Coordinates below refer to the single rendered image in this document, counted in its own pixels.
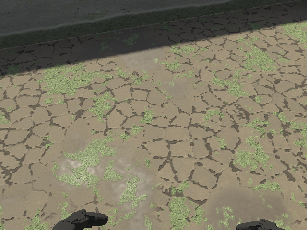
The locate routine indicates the robot right hand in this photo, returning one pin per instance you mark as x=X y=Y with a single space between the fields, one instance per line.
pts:
x=261 y=224

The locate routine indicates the robot left hand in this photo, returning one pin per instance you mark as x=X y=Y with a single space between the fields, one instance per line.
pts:
x=80 y=220

